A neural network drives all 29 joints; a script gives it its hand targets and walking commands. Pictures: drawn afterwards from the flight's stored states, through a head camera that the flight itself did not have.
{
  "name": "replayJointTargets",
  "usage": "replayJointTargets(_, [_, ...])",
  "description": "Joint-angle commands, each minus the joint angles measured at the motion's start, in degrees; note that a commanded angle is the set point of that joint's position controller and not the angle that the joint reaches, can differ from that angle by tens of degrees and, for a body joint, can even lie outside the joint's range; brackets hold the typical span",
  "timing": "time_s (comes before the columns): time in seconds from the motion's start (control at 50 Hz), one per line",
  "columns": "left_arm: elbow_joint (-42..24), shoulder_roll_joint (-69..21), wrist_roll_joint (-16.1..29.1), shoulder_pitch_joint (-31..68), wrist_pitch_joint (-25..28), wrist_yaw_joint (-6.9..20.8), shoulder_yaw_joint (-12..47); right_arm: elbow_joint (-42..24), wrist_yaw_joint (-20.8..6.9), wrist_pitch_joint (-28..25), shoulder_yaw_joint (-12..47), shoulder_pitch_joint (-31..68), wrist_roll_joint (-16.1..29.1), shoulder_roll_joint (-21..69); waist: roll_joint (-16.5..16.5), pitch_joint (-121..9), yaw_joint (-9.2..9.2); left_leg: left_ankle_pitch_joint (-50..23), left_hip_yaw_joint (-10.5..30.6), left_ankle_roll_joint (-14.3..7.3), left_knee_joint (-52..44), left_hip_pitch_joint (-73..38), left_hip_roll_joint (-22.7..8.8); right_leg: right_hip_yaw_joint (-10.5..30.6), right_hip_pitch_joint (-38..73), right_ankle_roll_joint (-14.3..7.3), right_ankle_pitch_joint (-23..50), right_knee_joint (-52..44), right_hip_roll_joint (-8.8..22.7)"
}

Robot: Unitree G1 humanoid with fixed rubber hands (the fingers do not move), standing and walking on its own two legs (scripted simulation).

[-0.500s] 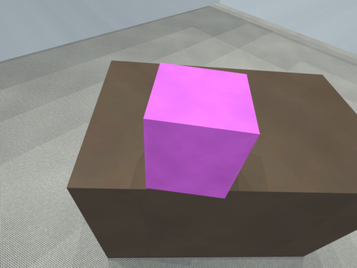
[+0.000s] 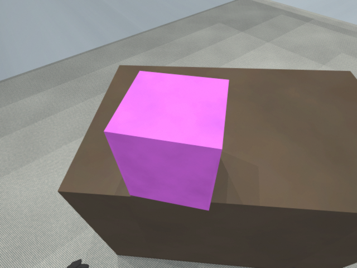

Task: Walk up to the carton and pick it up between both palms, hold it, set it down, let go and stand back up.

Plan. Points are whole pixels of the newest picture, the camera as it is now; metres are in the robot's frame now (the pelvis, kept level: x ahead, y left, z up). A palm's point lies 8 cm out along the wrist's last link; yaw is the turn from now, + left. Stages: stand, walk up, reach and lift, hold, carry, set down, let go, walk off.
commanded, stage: walk up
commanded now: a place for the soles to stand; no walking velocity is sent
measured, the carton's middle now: (175, 142) +0.41 +0.03 +0.07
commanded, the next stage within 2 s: reach and lift in 1.66 s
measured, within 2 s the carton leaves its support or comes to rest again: neither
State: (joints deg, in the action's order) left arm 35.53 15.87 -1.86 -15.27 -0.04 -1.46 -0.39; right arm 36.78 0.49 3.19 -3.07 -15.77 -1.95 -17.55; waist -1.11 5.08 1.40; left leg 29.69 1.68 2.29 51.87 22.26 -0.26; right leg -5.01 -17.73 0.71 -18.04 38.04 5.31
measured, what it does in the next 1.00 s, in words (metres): steps on the spot: left foot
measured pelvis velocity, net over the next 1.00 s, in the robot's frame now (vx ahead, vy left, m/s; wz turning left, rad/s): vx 0.02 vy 0.03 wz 0.01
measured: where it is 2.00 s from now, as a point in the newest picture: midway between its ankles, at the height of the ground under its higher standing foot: outside the picture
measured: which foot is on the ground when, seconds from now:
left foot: up 0.00-0.06, down 0.08-1.00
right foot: down 0.00-1.00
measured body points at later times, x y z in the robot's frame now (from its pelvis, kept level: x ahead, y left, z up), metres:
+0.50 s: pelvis -0.01 +0.03 +0.01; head -0.02 +0.03 +0.46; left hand +0.07 +0.31 -0.10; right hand +0.11 -0.22 -0.10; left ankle +0.01 +0.14 -0.72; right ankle +0.01 -0.11 -0.72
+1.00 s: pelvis +0.02 +0.03 +0.01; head +0.01 +0.03 +0.46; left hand +0.11 +0.29 -0.10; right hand +0.13 -0.23 -0.10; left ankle +0.01 +0.14 -0.72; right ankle +0.01 -0.11 -0.72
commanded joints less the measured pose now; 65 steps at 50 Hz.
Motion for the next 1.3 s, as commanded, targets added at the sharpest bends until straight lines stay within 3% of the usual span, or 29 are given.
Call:
replayJointTargets(0.0, [-3.2,12.2,0.0,-3.6,0.2,-0.7,-3.9,-3.9,-0.9,-1.2,-1.3,-1.0,0.0,-2.4,11.4,-6.8,0.18,-4.4,-1.7,-1.2,-11.4,-1.4,-0.6,12.5,8.3,-12.1,29.4,-8.5,12.8])
replayJointTargets(0.04, [-4.1,12.4,0.4,-0.8,-0.2,-0.3,-3.5,-3.0,-1.4,-2.2,-1.6,-4.0,0.4,-3.1,8.7,-8.0,-3.11,-18.0,-2.3,-3.1,-25.2,-12.0,0.6,8.7,1.6,-8.4,23.9,-4.1,10.0])
replayJointTargets(0.06, [-4.6,10.8,0.8,-0.9,-0.1,0.1,-3.1,-2.6,-1.5,-2.7,-2.0,-4.4,0.1,-5.0,5.1,-9.4,-3.76,-23.5,1.0,-4.8,-26.7,-17.2,-1.0,6.7,-2.6,-5.5,18.3,-1.3,8.1])
replayJointTargets(0.08, [-5.2,7.6,1.5,-3.0,0.1,0.4,-2.0,-2.7,-1.4,-2.9,-2.8,-3.7,-0.4,-8.7,-3.9,-11.3,-3.78,-23.9,11.2,-8.5,-27.8,-20.5,-8.0,2.1,-7.9,-2.2,7.8,4.1,4.1])
replayJointTargets(0.1, [-5.6,5.4,2.7,-3.8,-0.4,0.2,-1.6,-3.7,-1.1,-2.5,-3.3,0.6,0.6,-11.3,-9.5,-9.4,-2.64,-21.1,19.4,-13.9,-29.7,-12.5,-15.3,-1.1,-6.5,-0.1,-11.8,6.4,-2.2])
replayJointTargets(0.12, [-5.0,5.3,2.3,-3.0,-1.2,-0.4,-1.9,-3.7,-1.0,-2.1,-3.3,2.3,1.4,-10.8,-11.0,-7.9,-3.71,-12.2,17.8,-17.6,-31.0,-1.8,-15.7,2.2,0.2,-0.8,-17.2,10.0,-1.9])
replayJointTargets(0.14, [-4.5,6.2,2.1,-3.7,-1.4,-0.4,-2.5,-3.9,-1.2,-2.1,-2.5,5.4,1.6,-8.7,-10.7,-4.7,-2.01,-8.9,14.6,-16.7,-31.2,1.5,-13.1,2.8,1.1,-0.8,-14.8,8.5,-2.0])
replayJointTargets(0.16, [-4.2,7.6,2.4,-4.2,-1.0,-0.3,-3.1,-4.0,-1.3,-1.9,-1.7,6.1,1.7,-7.2,-8.3,-2.6,-1.8,-11.6,10.7,-14.2,-30.3,0.1,-10.0,2.0,-1.1,-0.7,-11.1,4.9,-3.0])
replayJointTargets(0.2, [-2.8,7.7,2.2,-7.4,0.5,-0.2,-2.9,-4.1,-1.2,-1.7,-1.0,7.0,1.7,-7.4,-7.4,-3.1,-0.37,-23.4,8.2,-11.2,-25.4,-2.6,-7.9,1.6,1.3,-0.9,2.1,-3.9,-2.9])
replayJointTargets(0.24, [-2.7,8.4,1.0,-9.2,1.6,-0.3,-2.7,-3.4,-1.7,-1.6,-0.3,6.1,2.1,-6.2,-3.6,-7.2,-0.22,-23.2,7.0,-8.4,-20.9,-3.5,-7.0,5.9,6.5,-2.0,7.7,-10.3,0.4])
replayJointTargets(0.28, [-3.2,11.8,1.0,-5.4,1.6,0.0,-3.8,-2.7,-2.1,-1.4,0.0,3.4,1.8,-4.4,2.9,-6.3,-2.95,-13.3,3.9,-5.8,-19.3,-7.5,-2.6,14.2,-1.5,-4.6,-2.7,-15.0,5.5])
replayJointTargets(0.32, [-3.6,10.3,1.5,-3.4,1.0,0.7,-3.5,-1.9,-2.2,-1.5,-0.4,2.5,1.3,-4.9,4.6,-2.1,-3.46,-9.8,5.0,-5.8,-21.7,-10.0,-3.1,12.7,-7.8,-4.2,-11.4,-17.4,4.6])
replayJointTargets(0.38, [-3.9,8.1,1.4,-5.7,1.0,1.1,-3.2,-0.8,-2.4,-2.4,-0.9,3.0,1.7,-6.8,3.7,-0.1,-2.05,-5.9,7.3,-6.4,-26.5,-3.9,-4.7,8.7,-3.6,-2.4,-9.2,-14.6,0.5])
replayJointTargets(0.48, [-3.2,7.5,1.2,-7.9,1.5,1.3,-3.1,-0.5,-2.2,-3.2,-0.4,4.1,2.0,-6.4,-0.2,-2.2,-0.85,-5.2,8.0,-6.5,-29.9,-0.8,-5.4,6.6,3.3,-2.3,-1.7,-11.3,-0.7])
replayJointTargets(0.66, [-3.3,8.1,1.1,-7.4,1.7,0.5,-3.1,-0.3,-2.3,-3.0,-0.3,2.2,1.8,-6.5,-1.9,-5.8,-1.36,-14.9,6.3,-6.4,-27.7,-4.6,-5.3,6.3,4.7,-2.4,5.0,-9.9,0.0])
replayJointTargets(0.72, [-3.2,8.6,1.0,-7.1,1.7,0.3,-3.0,-0.4,-2.3,-2.9,-0.1,1.7,1.7,-6.1,-0.6,-6.0,-1.74,-20.7,5.1,-6.2,-25.5,-6.2,-4.6,6.9,4.4,-2.6,9.0,-10.0,1.0])
replayJointTargets(0.76, [-3.3,7.5,1.1,-7.1,1.5,0.8,-2.6,-0.2,-2.0,-3.2,0.2,0.7,1.8,-5.8,1.5,-6.3,-1.83,-18.2,5.6,-6.0,-26.2,-6.7,-5.0,6.6,4.1,-2.5,6.9,-9.9,0.1])
replayJointTargets(0.8, [-3.2,7.4,1.1,-7.0,1.5,0.8,-2.6,-0.3,-1.8,-3.2,0.2,1.1,1.8,-5.9,0.4,-5.0,-1.63,-18.4,5.3,-5.8,-26.0,-6.1,-4.6,7.0,3.7,-2.6,7.2,-10.1,0.3])
replayJointTargets(0.98, [-3.3,8.1,1.2,-6.7,1.6,0.7,-2.6,-0.7,-1.6,-3.3,0.4,1.0,1.6,-6.0,1.0,-4.8,-1.87,-25.9,3.9,-5.7,-23.9,-7.9,-4.0,7.9,3.9,-2.7,12.9,-9.7,0.8])
replayJointTargets(1.08, [-3.2,8.3,1.2,-6.7,1.6,0.6,-2.6,-0.7,-1.7,-3.2,0.4,1.2,1.6,-5.6,1.7,-6.9,-1.98,-26.1,3.2,-5.7,-23.1,-9.9,-3.9,8.2,4.4,-2.8,13.5,-10.0,1.1])
replayJointTargets(1.12, [-3.4,8.1,1.2,-6.2,1.5,0.6,-2.6,-0.7,-1.7,-3.1,0.3,1.5,1.6,-5.7,0.6,-6.4,-1.8,-25.4,3.4,-5.5,-23.6,-9.5,-3.9,7.8,4.5,-2.6,12.5,-9.9,0.8])
replayJointTargets(1.22, [-3.5,8.3,1.2,-5.6,1.4,0.7,-2.8,-0.6,-1.7,-3.0,0.5,1.5,1.5,-5.6,2.5,-5.8,-1.9,-24.6,2.6,-5.1,-23.3,-9.3,-3.7,8.4,4.2,-2.9,12.5,-10.5,1.1])
replayJointTargets(1.28, [-3.5,7.8,1.3,-5.6,1.3,0.8,-2.7,-0.6,-1.6,-3.0,0.3,1.7,1.6,-5.8,1.2,-4.4,-1.83,-23.1,2.9,-5.2,-24.2,-8.6,-3.9,8.3,3.5,-2.8,10.8,-10.5,0.8])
